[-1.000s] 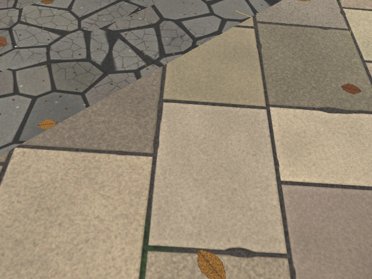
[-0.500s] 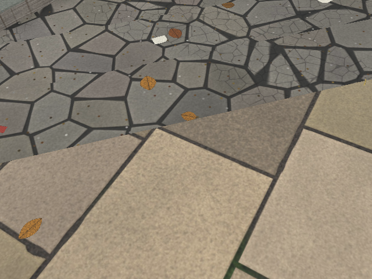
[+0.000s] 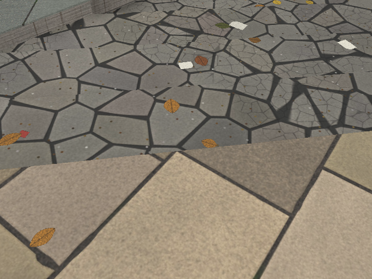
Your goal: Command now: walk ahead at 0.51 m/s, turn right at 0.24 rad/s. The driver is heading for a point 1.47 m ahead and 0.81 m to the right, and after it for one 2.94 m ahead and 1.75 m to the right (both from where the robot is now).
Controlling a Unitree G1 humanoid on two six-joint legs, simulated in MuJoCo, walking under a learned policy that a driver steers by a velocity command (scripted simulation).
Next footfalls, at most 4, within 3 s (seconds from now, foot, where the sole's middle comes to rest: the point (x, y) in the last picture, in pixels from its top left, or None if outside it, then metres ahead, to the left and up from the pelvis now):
0.32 right None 0.21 -0.19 -0.79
0.76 left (257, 232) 0.71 -0.28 -0.79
1.20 right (367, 214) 0.80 -0.75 -0.79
1.64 left None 1.21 -0.95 -0.79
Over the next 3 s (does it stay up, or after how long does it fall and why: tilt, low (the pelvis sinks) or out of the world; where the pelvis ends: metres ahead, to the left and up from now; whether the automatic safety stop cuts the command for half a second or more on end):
stays up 1.67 -1.22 -0.05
